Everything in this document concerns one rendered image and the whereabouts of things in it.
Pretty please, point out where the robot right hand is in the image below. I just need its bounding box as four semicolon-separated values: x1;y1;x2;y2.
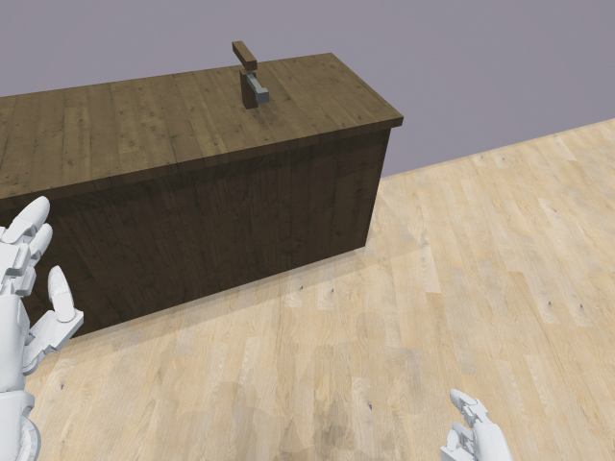
441;389;513;461

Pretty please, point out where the tap lever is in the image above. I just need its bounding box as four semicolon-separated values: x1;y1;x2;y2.
247;74;269;104

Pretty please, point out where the robot left hand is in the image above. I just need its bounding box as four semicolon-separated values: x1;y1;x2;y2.
0;196;84;393

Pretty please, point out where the robot left forearm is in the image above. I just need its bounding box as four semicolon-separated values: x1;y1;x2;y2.
0;390;41;461

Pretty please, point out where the counter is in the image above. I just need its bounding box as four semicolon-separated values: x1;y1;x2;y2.
0;40;404;339

